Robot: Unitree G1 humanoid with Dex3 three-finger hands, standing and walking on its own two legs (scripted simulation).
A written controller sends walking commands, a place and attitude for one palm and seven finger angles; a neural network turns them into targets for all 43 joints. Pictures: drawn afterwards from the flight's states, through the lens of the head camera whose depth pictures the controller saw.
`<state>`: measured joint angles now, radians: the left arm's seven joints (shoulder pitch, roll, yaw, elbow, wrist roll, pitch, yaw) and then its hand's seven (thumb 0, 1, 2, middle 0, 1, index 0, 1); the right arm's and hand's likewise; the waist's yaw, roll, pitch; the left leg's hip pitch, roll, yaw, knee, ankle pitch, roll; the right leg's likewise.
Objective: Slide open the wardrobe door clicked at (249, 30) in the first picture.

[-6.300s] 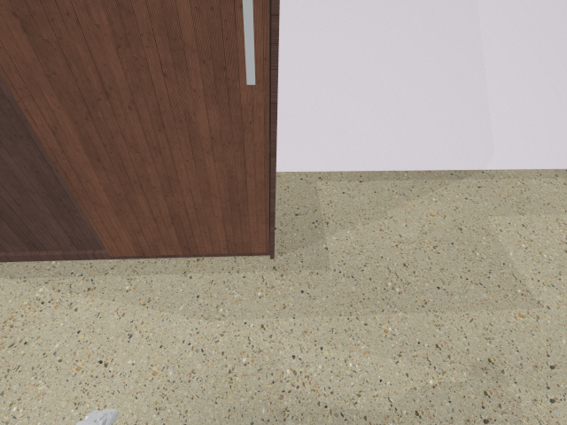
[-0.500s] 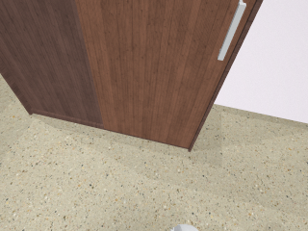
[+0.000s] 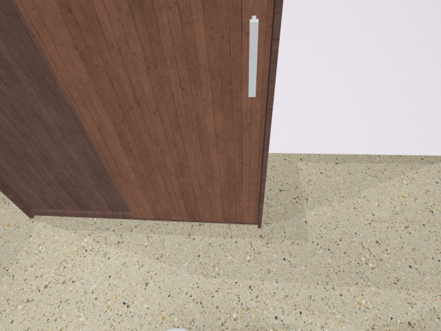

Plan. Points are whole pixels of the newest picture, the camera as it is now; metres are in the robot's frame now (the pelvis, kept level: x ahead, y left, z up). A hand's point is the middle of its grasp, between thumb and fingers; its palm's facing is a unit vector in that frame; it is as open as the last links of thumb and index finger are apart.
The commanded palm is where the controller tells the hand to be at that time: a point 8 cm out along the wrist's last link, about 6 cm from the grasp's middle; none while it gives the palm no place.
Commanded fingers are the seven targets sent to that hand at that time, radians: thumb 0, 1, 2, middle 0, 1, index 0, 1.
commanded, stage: take the last steps up to it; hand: right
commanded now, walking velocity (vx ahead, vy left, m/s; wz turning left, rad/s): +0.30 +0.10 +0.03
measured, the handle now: (253, 58) +0.74 -0.05 +0.15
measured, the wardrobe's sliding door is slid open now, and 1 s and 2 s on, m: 0.00 0.00 0.00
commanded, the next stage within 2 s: come to a stop and stand still in 0.62 s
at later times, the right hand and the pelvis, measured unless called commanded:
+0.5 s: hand (268, 302) +0.23 -0.08 -0.17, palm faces +0.04 +0.98 -0.18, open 7.3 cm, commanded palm none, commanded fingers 0.00 -0.90 -0.90 0.20 0.30 0.20 0.30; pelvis +0.14 +0.09 -0.02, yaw -1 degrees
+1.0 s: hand (268, 320) +0.20 -0.08 -0.20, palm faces +0.09 +0.98 -0.15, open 7.3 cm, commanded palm none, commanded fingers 0.00 -0.90 -0.90 0.20 0.30 0.20 0.30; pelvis +0.23 +0.08 -0.02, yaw +0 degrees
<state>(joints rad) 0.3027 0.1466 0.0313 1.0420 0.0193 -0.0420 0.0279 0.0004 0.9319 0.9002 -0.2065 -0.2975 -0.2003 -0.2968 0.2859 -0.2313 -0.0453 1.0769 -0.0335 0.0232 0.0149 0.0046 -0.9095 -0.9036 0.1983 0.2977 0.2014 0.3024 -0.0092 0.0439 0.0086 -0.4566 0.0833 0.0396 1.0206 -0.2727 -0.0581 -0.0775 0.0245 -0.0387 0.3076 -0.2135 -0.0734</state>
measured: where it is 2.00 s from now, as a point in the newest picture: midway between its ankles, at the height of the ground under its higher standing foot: outside the picture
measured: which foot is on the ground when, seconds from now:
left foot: up 0.00-0.34, down 0.36-0.80, up 0.82-1.00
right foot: down 0.00-0.36, up 0.38-0.76, down 0.78-1.00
